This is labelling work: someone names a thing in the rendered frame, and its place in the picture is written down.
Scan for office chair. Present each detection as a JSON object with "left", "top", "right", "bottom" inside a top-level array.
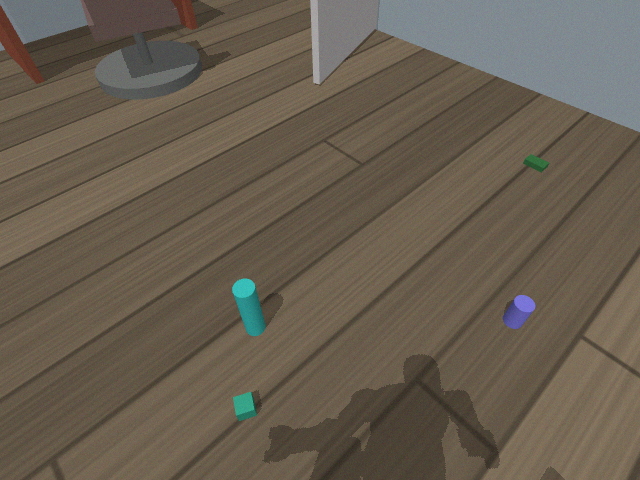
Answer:
[{"left": 81, "top": 0, "right": 202, "bottom": 99}]

